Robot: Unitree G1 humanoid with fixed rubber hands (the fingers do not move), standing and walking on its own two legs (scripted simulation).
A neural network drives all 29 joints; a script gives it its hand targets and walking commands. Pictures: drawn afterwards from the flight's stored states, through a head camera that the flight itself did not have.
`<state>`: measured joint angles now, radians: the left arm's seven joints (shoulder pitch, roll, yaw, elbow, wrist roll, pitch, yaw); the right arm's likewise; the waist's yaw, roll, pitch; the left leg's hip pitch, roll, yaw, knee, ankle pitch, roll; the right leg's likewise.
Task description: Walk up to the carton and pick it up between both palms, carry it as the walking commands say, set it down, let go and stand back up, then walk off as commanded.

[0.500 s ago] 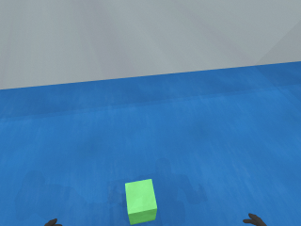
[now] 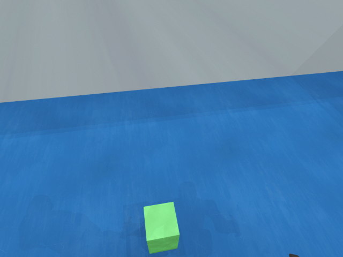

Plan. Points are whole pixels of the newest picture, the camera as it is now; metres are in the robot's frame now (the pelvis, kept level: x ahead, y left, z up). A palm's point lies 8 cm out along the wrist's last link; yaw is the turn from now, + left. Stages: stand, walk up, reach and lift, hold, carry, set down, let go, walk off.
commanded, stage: stand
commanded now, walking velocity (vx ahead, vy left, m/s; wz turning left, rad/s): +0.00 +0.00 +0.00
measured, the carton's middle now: (161, 228) +0.39 +0.04 -0.66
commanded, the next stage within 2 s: walk off in 0.56 s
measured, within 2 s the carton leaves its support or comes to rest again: neither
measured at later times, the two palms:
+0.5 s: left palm out of the picture +0.08 +0.31 -0.11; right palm out of the picture +0.08 -0.31 -0.10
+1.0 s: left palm out of the picture +0.05 +0.33 -0.12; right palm out of the picture +0.04 -0.28 -0.12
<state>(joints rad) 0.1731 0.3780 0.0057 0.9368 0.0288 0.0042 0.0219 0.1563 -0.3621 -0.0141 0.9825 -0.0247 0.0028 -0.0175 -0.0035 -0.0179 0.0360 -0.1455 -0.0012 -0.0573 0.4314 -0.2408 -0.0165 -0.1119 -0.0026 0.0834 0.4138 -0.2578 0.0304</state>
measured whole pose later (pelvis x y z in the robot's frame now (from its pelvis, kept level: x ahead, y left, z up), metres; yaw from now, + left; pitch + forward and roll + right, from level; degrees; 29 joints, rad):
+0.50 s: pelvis -0.01 +0.00 +0.00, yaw +1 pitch -3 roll +0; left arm 0.15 0.39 0.00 1.00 0.02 0.00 0.02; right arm 0.13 -0.38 -0.01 1.03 -0.02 0.00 -0.01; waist 0.00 -0.01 0.04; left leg -0.15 0.00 -0.07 0.40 -0.21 -0.02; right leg -0.11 -0.01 0.07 0.38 -0.23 0.03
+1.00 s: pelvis -0.01 +0.02 -0.01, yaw +3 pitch -1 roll +0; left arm 0.15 0.36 0.00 0.96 0.04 0.04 0.03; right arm 0.21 -0.35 -0.02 1.07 -0.01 0.06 -0.01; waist 0.02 -0.01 0.03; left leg -0.29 -0.02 -0.01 0.66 -0.37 -0.02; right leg -0.19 -0.06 0.05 0.49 -0.28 0.06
